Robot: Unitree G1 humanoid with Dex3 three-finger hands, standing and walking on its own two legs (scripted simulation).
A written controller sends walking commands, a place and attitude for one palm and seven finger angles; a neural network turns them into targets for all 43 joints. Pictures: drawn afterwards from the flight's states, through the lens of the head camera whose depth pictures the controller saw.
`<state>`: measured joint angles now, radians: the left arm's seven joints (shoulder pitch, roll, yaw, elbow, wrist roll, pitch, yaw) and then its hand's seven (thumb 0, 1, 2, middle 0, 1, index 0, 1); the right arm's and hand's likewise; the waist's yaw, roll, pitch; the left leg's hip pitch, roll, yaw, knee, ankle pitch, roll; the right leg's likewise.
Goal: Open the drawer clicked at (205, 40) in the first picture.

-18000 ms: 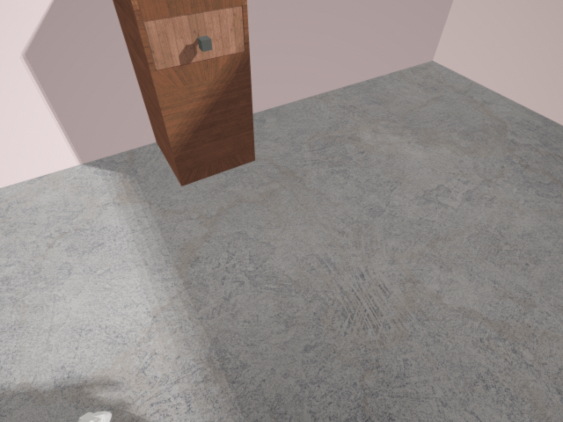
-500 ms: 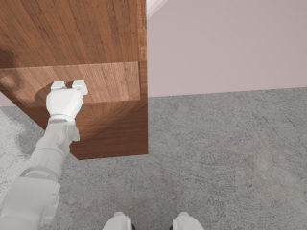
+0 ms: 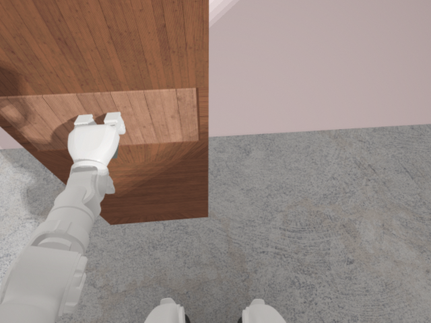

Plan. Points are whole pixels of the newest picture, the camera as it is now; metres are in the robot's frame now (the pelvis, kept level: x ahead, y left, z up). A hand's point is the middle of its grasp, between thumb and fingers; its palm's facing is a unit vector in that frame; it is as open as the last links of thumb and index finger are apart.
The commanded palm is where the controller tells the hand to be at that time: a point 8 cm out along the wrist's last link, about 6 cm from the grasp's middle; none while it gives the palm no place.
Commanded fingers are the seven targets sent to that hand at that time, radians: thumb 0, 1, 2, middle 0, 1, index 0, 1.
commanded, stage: close the thumb around the handle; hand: left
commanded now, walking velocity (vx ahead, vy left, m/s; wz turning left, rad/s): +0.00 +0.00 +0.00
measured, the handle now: (106, 137) +0.49 +0.22 +0.00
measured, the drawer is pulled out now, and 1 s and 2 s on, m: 0.00 0.02 0.16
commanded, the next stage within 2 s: pull the drawer open in 0.54 s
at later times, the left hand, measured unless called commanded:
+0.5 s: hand (104, 156) +0.45 +0.22 -0.02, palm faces -0.05 -0.02 -1.00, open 7.9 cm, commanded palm +0.43 +0.22 +0.04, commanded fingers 0.00 0.90 0.90 -0.40 -1.35 -0.40 -1.35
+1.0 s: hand (104, 164) +0.43 +0.22 -0.02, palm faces -0.05 -0.06 -1.00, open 7.8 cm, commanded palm +0.39 +0.22 +0.04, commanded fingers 0.00 0.90 0.90 -0.40 -1.35 -0.40 -1.35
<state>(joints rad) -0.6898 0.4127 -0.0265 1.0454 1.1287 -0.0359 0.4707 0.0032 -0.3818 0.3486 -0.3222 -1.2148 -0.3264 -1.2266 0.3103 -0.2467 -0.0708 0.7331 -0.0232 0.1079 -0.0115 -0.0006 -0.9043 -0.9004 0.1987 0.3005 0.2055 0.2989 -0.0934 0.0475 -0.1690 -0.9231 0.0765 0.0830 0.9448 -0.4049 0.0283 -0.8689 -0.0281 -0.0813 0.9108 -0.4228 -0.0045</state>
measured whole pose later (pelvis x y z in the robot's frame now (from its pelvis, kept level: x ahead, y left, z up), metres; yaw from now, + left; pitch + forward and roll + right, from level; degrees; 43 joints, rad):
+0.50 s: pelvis +0.00 +0.00 +0.00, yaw +0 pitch +22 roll -2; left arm -0.66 0.43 -0.02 1.03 1.13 -0.07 0.47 0.00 0.37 0.70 -0.40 -1.34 -0.36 -1.33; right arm 0.31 -0.25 -0.07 0.74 -0.02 0.11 -0.01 0.00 -0.90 -0.90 0.20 0.30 0.21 0.30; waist -0.09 0.05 -0.17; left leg -0.92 0.08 0.08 0.94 -0.41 0.02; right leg -0.87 -0.02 -0.08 0.91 -0.43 -0.01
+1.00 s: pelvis +0.02 +0.00 +0.01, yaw -2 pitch +21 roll -1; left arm -0.46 0.39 0.01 0.84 1.10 -0.06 0.46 0.04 0.38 0.69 -0.41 -1.35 -0.38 -1.35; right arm 0.31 -0.24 -0.08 0.71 -0.02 0.13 0.00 0.00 -0.90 -0.90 0.20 0.30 0.20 0.30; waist -0.08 0.05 -0.17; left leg -0.82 0.08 0.12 0.88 -0.42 0.03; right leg -0.79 -0.02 -0.05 0.85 -0.42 0.00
